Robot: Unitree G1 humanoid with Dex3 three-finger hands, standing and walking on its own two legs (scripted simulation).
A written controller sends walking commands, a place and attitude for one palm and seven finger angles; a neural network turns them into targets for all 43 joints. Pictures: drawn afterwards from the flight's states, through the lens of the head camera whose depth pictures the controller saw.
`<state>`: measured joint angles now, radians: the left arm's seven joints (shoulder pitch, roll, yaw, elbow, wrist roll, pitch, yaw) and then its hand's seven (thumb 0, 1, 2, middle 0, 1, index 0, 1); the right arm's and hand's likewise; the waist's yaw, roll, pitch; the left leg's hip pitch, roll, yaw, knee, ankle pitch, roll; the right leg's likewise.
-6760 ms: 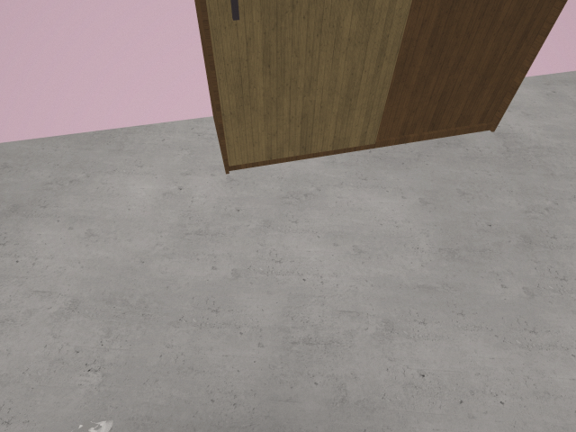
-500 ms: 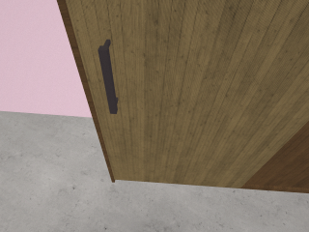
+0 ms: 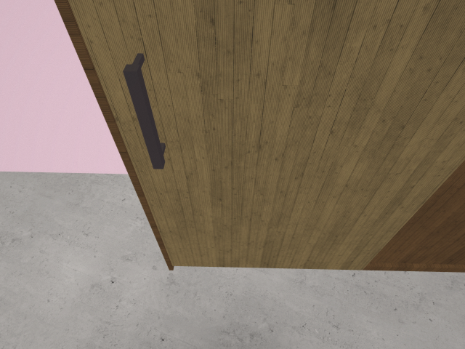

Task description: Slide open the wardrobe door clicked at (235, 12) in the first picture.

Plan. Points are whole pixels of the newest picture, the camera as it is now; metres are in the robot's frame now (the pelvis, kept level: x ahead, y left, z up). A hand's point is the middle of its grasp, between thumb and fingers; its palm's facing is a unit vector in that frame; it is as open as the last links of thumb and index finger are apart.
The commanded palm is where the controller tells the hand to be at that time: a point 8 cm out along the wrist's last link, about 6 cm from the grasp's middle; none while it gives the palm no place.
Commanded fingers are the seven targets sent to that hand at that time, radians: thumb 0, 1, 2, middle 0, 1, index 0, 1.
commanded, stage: come to a stop and stand still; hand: left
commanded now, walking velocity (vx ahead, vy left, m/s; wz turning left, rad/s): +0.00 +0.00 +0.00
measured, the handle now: (150, 117) +0.51 +0.20 +0.12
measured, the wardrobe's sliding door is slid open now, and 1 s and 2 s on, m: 0.00 0.00 0.00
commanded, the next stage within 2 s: look again from close up in 0.52 s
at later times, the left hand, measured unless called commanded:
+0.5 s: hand out of the picture -0.04 +0.20 -0.17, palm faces +0.03 -0.98 -0.22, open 7.4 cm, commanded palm none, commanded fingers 0.00 0.90 0.90 -0.20 -0.30 -0.20 -0.30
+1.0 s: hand out of the picture -0.02 +0.18 -0.17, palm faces +0.03 -0.98 -0.19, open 7.3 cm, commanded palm none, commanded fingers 0.00 0.90 0.90 -0.20 -0.30 -0.20 -0.30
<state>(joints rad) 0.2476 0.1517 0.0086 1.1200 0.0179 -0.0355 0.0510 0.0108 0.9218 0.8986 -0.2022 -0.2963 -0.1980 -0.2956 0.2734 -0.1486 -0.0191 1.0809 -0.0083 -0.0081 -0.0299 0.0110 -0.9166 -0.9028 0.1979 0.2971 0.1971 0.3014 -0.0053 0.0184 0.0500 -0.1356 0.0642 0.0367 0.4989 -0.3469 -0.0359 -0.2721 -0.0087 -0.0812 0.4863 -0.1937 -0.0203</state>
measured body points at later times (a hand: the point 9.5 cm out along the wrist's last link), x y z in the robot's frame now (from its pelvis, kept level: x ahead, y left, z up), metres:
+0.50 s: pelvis -0.03 +0.02 +0.00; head -0.04 +0.01 +0.45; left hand -0.04 +0.25 -0.15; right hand -0.06 -0.21 -0.16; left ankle -0.05 +0.14 -0.74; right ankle +0.04 -0.11 -0.74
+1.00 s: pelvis -0.02 +0.01 +0.00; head -0.02 +0.01 +0.45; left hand -0.02 +0.23 -0.16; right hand -0.04 -0.20 -0.16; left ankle -0.05 +0.14 -0.74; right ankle +0.04 -0.11 -0.74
